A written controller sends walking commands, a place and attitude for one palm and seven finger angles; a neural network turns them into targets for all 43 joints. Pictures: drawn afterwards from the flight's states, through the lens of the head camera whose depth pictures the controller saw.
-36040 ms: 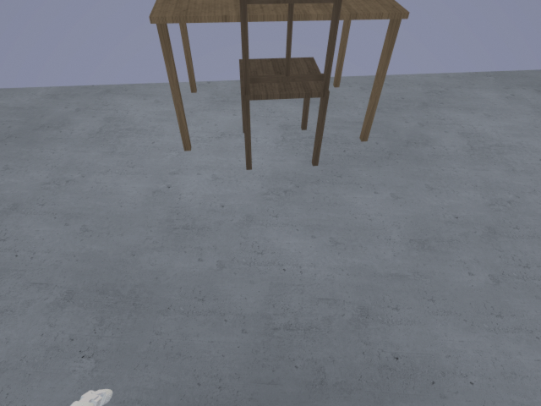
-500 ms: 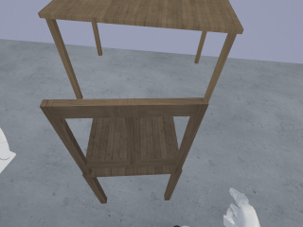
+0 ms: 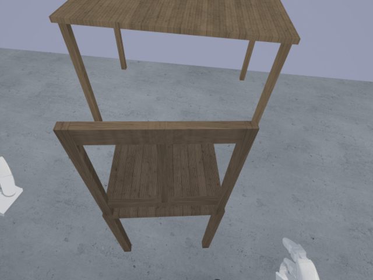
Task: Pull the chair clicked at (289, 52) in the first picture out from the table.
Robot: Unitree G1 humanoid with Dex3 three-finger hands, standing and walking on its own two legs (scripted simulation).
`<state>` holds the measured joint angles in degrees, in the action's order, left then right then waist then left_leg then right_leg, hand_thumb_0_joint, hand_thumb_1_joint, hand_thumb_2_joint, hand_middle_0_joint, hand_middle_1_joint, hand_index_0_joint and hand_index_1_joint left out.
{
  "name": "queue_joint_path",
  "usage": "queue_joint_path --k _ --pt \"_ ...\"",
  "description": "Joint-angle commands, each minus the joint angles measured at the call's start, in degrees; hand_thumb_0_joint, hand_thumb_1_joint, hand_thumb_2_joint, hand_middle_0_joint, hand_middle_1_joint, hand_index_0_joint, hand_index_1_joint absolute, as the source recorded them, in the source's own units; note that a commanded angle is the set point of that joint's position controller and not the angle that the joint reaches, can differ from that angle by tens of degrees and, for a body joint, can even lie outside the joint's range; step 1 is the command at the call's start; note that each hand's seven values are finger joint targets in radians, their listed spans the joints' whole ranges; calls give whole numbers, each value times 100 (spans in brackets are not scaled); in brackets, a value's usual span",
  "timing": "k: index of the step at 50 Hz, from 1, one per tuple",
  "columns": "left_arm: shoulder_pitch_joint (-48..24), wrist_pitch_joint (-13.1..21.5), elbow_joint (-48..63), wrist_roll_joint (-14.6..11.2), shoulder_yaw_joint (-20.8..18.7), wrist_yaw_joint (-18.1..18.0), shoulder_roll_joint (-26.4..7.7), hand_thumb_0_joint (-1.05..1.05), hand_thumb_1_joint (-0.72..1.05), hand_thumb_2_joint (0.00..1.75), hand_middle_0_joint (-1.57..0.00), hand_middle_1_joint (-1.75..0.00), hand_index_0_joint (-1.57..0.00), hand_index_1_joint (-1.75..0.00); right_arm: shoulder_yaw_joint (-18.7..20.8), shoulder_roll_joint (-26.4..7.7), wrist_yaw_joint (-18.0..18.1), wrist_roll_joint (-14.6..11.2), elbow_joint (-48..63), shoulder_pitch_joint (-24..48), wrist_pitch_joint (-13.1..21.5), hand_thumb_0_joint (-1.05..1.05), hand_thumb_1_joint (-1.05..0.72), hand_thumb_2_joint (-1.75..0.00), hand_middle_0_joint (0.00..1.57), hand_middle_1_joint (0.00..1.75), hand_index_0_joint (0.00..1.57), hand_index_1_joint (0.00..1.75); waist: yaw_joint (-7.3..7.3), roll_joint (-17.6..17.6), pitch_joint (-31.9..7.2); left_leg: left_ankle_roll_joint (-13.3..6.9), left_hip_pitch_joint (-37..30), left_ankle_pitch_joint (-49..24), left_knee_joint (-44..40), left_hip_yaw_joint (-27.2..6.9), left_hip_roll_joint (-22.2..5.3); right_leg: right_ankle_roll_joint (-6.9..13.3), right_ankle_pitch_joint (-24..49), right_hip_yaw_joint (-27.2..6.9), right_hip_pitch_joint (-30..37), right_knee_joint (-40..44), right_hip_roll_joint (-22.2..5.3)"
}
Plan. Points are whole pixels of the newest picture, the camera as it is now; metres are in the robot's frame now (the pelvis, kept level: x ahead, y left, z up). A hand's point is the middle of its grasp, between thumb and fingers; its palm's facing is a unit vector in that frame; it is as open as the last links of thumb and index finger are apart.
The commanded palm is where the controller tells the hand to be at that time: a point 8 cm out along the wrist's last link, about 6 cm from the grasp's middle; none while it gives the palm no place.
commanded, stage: step back with the hand held close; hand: left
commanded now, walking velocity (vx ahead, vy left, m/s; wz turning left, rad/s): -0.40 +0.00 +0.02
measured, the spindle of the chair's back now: (162, 175) +0.38 +0.09 -0.06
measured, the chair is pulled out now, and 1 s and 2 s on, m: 0.59 0.59 0.59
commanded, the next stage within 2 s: stop stepping back and stand still in 0.82 s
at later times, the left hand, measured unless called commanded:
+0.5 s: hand (14, 191) +0.20 +0.27 +0.17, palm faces +0.47 -0.75 -0.46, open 7.4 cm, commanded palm +0.14 +0.30 +0.19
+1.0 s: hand (14, 198) +0.19 +0.26 +0.18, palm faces +0.48 -0.77 -0.41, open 7.4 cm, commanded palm +0.13 +0.30 +0.19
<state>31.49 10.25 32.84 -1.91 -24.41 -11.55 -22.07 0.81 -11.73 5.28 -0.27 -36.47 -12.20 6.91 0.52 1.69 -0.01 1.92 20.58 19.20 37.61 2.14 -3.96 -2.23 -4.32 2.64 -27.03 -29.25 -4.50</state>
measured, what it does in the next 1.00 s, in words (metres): stands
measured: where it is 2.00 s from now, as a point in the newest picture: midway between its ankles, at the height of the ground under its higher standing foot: outside the picture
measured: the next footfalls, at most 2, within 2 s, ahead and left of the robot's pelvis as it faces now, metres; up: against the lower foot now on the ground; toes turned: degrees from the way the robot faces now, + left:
none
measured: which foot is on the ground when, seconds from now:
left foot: down 0.00-1.00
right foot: down 0.00-1.00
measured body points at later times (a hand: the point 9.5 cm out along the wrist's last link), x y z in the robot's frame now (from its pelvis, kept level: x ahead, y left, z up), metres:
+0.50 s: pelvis +0.00 +0.00 +0.00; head +0.03 +0.01 +0.45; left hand +0.17 +0.31 +0.20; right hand +0.18 -0.24 -0.08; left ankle +0.00 +0.14 -0.72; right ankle +0.12 -0.15 -0.72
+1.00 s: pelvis +0.00 +0.00 +0.00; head +0.01 +0.01 +0.45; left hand +0.16 +0.30 +0.20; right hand +0.17 -0.24 -0.08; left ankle +0.00 +0.14 -0.72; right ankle +0.11 -0.15 -0.72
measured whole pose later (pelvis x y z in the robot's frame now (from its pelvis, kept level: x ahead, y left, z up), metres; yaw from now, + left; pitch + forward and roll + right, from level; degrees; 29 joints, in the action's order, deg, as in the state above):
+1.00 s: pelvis +0.00 +0.00 +0.00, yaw +1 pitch +1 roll -1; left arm 31.8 10.4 33.1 -2.1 -23.7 -10.9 -21.4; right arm 0.4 -11.7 4.9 -0.5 -36.4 -11.8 6.8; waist 0.7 1.4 -0.5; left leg 1.5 20.7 19.8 38.6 0.8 -3.7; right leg -1.9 -5.7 1.9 -26.7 -30.3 -3.6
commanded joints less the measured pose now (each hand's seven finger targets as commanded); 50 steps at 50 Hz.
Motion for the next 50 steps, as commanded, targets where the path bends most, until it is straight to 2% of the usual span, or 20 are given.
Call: queue_joint_path --k 1,4,8,13,15,17,19,21,23,25,28,31,32,35,38,40,42,44,47,50 --pt "-83 370 1134 41 -768 -115 -1071 0 90 90 -20 -30 -20 -30 305 -773 57 33 867 505 299 0 -90 -90 20 30 20 30 0 -543 -654 -323 629 585 -1227 -442 -349 254 -829 -407 1084 431 -225" --pt "-17 407 1218 21 -770 -89 -1027 0 90 90 -20 -30 -20 -30 323 -762 68 17 889 532 280 0 -90 -90 20 30 20 30 -7 -806 -741 -354 863 83 -1362 -580 -550 223 -103 -236 1520 -92 -76" --pt "6 438 1256 -29 -791 -66 -1072 0 90 90 -20 -30 -20 -30 355 -736 68 -1 888 562 311 0 -90 -90 20 30 20 30 -13 -832 -723 -309 826 -184 -1177 -531 -566 257 612 -263 1547 -233 -177" --pt "-19 372 1065 -20 -785 -66 -1115 0 90 90 -20 -30 -20 -30 385 -705 49 32 792 415 267 0 -90 -90 20 30 20 30 -55 -40 -690 -162 362 623 -470 -191 -71 499 227 -844 937 681 -652" --pt "9 314 981 -8 -769 -83 -1099 0 90 90 -20 -30 -20 -30 347 -681 37 36 777 430 217 0 -90 -90 20 30 20 30 -45 175 -772 -185 169 671 -476 -185 -7 498 -464 -836 799 942 -718" --pt "25 297 1013 4 -780 -88 -1099 0 90 90 -20 -30 -20 -30 323 -700 40 21 829 522 189 0 -90 -90 20 30 20 30 -21 32 -719 -261 121 552 -843 -307 -150 384 -973 -637 710 887 -519" --pt "11 325 1108 4 -779 -94 -1074 0 90 90 -20 -30 -20 -30 306 -713 77 2 883 606 176 0 -90 -90 20 30 20 30 -29 -452 -644 -336 403 425 -1306 -505 -399 238 -966 -363 931 465 -207" --pt "4 362 1166 1 -749 -80 -1003 0 90 90 -20 -30 -20 -30 310 -752 70 -9 950 647 188 0 -90 -90 20 30 20 30 -3 -837 -664 -419 860 330 -1521 -648 -634 169 -609 -170 1356 -157 7" --pt "-54 369 1204 -27 -796 -73 -1068 0 90 90 -20 -30 -20 -30 323 -749 86 -14 944 674 227 0 -90 -90 20 30 20 30 -3 -1003 -662 -444 1073 21 -1529 -714 -745 166 -81 -143 1627 -492 20" --pt "-44 384 1219 -43 -735 -62 -1016 0 90 90 -20 -30 -20 -30 342 -727 73 -5 925 589 280 0 -90 -90 20 30 20 30 -3 -746 -745 -379 950 -87 -1191 -595 -655 199 350 -288 1599 -386 -113" --pt "-194 374 1286 -45 -702 -48 -1092 0 90 90 -20 -30 -20 -30 374 -727 59 11 850 436 309 0 -90 -90 20 30 20 30 -69 -142 -659 -194 536 618 -511 -295 -134 470 380 -847 1022 461 -590" --pt "-103 281 1087 -7 -717 -80 -1117 0 90 90 -20 -30 -20 -30 333 -678 28 31 770 434 272 0 -90 -90 20 30 20 30 -42 305 -781 -195 70 812 -315 -179 47 531 -779 -963 648 1062 -822" --pt "-56 266 1039 6 -747 -89 -1126 0 90 90 -20 -30 -20 -30 317 -683 31 33 763 476 247 0 -90 -90 20 30 20 30 -34 230 -755 -229 35 736 -494 -220 -5 487 -1070 -859 613 1078 -743" --pt "40 323 1135 18 -795 -89 -1085 0 90 90 -20 -30 -20 -30 303 -742 56 14 867 621 208 0 -90 -90 20 30 20 30 -11 -598 -636 -361 353 499 -1332 -599 -420 256 -1164 -422 825 517 -221" --pt "35 356 1110 -8 -835 -80 -1064 0 90 90 -20 -30 -20 -30 308 -745 74 -25 931 743 216 0 -90 -90 20 30 20 30 1 -1205 -613 -493 1193 90 -1692 -896 -832 163 -474 -81 1596 -595 104" --pt "-44 384 1276 -49 -731 -46 -1000 0 90 90 -20 -30 -20 -30 329 -718 52 -15 932 634 277 0 -90 -90 20 30 20 30 -1 -873 -711 -416 927 -531 -1262 -741 -760 188 240 -194 1551 -496 -5" --pt "-37 402 1242 -70 -691 -26 -1020 0 90 90 -20 -30 -20 -30 342 -677 30 -3 898 543 313 0 -90 -90 20 30 20 30 -34 -462 -807 -272 631 -155 -773 -474 -454 293 734 -511 1367 -72 -325" --pt "-134 387 1220 -51 -621 -7 -983 0 90 90 -20 -30 -20 -30 345 -712 27 14 856 411 330 0 -90 -90 20 30 20 30 -73 -124 -548 -203 640 1099 -581 -349 -103 464 -265 -898 915 569 -554" --pt "-22 298 945 -9 -712 -48 -1081 0 90 90 -20 -30 -20 -30 282 -734 11 2 837 429 297 0 -90 -90 20 30 20 30 -23 48 -510 -250 247 1276 -614 -329 -61 429 -1933 -919 419 1084 -548" --pt "-89 296 1053 5 -723 -63 -1082 0 90 90 -20 -30 -20 -30 202 -821 43 -54 980 503 300 0 -90 -90 20 30 20 30 -24 -900 -541 -413 538 1501 -1522 -683 -387 223 -2028 -464 927 484 -70"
